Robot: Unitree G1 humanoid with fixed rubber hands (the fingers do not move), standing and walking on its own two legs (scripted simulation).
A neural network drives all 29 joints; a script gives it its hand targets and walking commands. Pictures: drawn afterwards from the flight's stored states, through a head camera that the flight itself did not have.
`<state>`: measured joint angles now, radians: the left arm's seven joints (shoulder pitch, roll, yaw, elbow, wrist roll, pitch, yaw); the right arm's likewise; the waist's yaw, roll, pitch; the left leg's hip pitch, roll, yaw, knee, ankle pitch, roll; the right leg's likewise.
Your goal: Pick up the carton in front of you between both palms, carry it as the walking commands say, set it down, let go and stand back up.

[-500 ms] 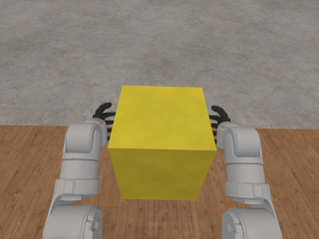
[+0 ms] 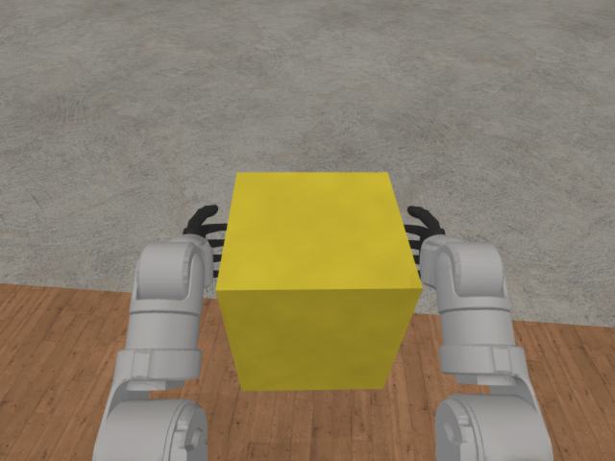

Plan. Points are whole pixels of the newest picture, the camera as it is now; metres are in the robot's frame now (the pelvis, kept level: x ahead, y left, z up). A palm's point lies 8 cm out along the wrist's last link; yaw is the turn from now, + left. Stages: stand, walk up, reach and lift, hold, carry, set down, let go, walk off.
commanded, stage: carry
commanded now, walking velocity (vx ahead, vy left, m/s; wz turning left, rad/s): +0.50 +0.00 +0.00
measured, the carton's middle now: (312, 284) +0.36 +0.00 +0.03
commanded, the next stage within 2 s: none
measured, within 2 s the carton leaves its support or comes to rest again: neither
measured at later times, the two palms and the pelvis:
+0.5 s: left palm (227, 122) +0.67 +0.16 +0.10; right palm (389, 128) +0.66 -0.14 +0.10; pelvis +0.31 +0.02 -0.03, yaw -3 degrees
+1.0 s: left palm (263, 68) +0.97 +0.12 +0.07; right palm (384, 73) +0.96 -0.17 +0.06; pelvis +0.62 -0.01 -0.06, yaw +0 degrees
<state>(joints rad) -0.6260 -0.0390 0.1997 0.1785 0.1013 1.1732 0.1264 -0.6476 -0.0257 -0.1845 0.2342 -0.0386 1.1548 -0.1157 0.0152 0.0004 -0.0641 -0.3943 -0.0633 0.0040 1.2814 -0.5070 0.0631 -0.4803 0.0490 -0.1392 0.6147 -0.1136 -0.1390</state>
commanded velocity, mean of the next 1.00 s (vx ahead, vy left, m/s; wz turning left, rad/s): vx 0.50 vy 0.00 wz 0.00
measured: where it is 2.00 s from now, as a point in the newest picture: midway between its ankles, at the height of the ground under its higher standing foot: (316, 244)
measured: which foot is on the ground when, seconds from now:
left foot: up 0.00-0.42, down 0.44-0.98, up 1.00-1.00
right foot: down 0.00-0.44, up 0.46-0.96, down 0.98-1.00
